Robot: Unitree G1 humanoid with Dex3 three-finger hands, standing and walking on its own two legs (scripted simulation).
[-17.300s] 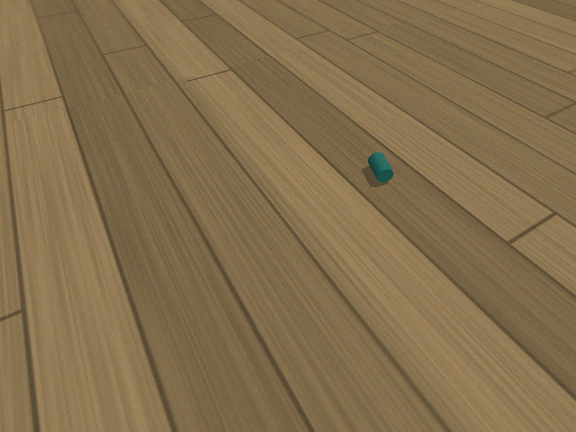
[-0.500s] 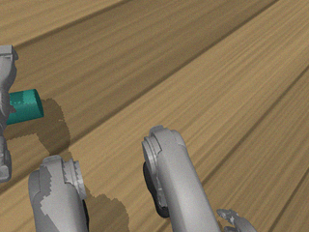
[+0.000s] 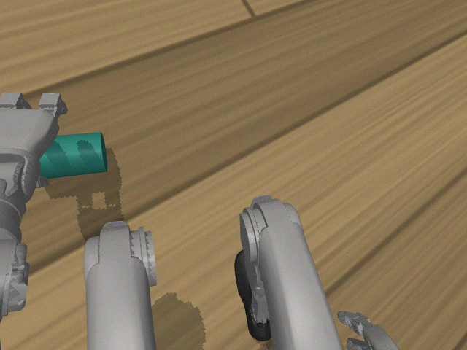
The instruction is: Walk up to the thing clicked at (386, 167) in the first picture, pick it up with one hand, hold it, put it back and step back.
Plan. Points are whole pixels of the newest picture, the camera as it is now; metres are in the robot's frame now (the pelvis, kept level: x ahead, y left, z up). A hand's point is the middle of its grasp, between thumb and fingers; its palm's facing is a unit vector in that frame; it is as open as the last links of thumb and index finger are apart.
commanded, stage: close in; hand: left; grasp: from above
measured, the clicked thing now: (69, 155) +0.49 +0.24 -0.30
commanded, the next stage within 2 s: rest palm in 0.06 s
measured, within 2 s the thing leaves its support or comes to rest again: neither
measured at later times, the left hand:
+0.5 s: hand (55, 156) +0.47 +0.25 -0.24, palm faces -0.47 -0.07 -0.88, open 13.8 cm
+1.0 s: hand (56, 159) +0.47 +0.26 -0.26, palm faces -0.47 -0.12 -0.87, open 13.7 cm
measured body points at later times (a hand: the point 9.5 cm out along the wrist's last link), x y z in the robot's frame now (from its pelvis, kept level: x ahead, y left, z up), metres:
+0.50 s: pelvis +0.00 +0.00 -0.03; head +0.26 +0.08 +0.33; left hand +0.49 +0.25 -0.19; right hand +0.00 -0.27 -0.11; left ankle +0.07 +0.12 -0.31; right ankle +0.11 -0.16 -0.30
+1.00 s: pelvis +0.00 +0.00 -0.04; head +0.27 +0.09 +0.31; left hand +0.49 +0.26 -0.21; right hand +0.01 -0.27 -0.10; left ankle +0.07 +0.12 -0.31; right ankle +0.11 -0.15 -0.30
